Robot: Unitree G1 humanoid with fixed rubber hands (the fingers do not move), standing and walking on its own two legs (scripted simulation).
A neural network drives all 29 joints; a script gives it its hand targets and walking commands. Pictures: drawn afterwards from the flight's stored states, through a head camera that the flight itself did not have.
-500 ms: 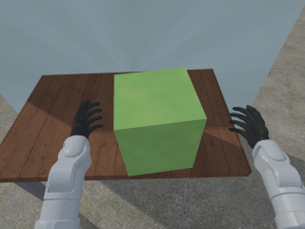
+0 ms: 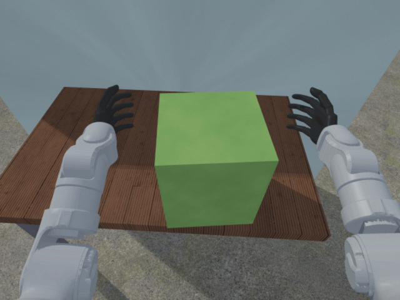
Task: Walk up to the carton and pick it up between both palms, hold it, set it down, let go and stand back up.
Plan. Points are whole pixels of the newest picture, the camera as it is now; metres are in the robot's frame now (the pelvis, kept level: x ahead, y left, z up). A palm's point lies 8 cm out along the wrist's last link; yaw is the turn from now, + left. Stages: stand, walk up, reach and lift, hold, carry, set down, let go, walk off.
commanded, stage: reach and lift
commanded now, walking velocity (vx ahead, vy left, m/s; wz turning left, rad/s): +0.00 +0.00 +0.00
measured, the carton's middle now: (208, 162) +0.43 +0.02 +0.03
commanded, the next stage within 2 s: none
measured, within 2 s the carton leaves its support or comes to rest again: neither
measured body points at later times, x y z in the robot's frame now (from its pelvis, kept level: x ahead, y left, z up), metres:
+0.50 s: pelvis +0.00 +0.01 +0.00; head +0.06 +0.01 +0.45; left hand +0.44 +0.21 +0.15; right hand +0.48 -0.21 +0.18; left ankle -0.02 +0.14 -0.74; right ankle +0.03 -0.10 -0.74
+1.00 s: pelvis -0.01 +0.00 -0.02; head +0.07 +0.00 +0.43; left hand +0.44 +0.21 +0.04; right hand +0.46 -0.16 +0.04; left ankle -0.02 +0.14 -0.74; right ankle +0.03 -0.10 -0.74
